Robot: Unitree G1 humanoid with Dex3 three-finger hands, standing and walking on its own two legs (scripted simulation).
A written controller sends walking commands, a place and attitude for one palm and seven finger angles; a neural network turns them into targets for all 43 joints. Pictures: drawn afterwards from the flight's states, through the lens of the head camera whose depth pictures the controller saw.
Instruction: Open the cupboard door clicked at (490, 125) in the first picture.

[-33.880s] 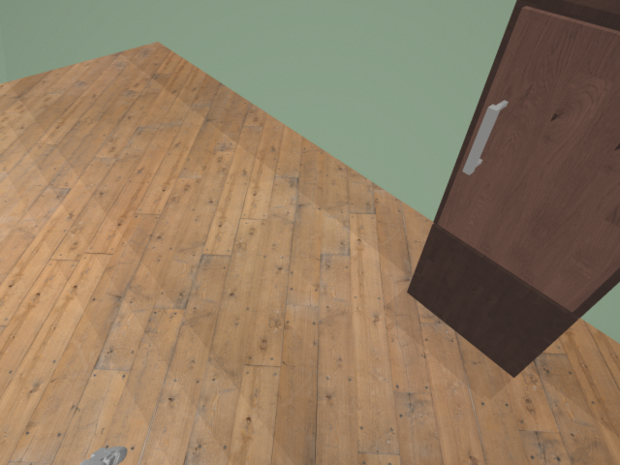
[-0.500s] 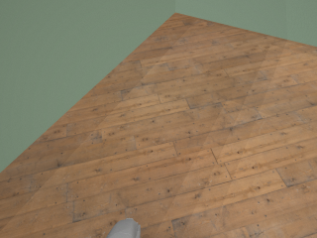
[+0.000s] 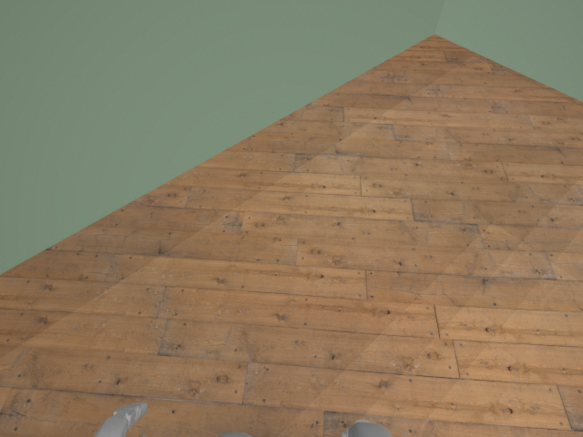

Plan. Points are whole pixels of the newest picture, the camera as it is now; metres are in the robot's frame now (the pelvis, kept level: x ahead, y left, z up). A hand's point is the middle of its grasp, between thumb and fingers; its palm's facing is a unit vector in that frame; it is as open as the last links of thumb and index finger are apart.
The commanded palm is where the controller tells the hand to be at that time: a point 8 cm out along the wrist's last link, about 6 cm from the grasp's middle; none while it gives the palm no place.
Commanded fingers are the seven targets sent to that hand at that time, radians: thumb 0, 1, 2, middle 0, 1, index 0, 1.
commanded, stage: turn to face it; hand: left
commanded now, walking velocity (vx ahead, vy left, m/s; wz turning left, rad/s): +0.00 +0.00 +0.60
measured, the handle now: out of the picture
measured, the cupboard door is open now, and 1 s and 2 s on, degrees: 44 44 44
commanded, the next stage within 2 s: none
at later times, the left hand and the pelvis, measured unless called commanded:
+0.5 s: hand out of the picture -0.03 +0.19 -0.18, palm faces +0.37 -0.90 -0.24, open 7.3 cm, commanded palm none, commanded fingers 0.00 0.90 0.90 -0.20 -0.30 -0.20 -0.30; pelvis +0.00 -0.02 -0.01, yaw +20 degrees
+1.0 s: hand out of the picture +0.01 +0.17 -0.14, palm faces +0.55 -0.79 -0.29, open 7.3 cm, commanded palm none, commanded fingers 0.00 0.90 0.90 -0.20 -0.30 -0.20 -0.30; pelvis +0.02 -0.06 +0.00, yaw +36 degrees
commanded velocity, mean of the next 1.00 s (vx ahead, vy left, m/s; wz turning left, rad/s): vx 0.00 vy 0.00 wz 0.60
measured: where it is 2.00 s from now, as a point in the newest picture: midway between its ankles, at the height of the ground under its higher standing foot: outside the picture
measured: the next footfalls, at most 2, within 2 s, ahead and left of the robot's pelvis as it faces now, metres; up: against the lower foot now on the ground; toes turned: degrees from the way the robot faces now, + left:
right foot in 0.06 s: +0.05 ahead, -0.14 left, +0.00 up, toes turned -1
left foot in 0.48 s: +0.00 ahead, +0.10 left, +0.00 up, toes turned +25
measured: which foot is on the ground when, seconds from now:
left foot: down 0.00-0.06, up 0.08-0.46, down 0.48-0.92, up 0.94-1.00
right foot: up 0.00-0.04, down 0.06-0.48, up 0.50-0.90, down 0.92-1.00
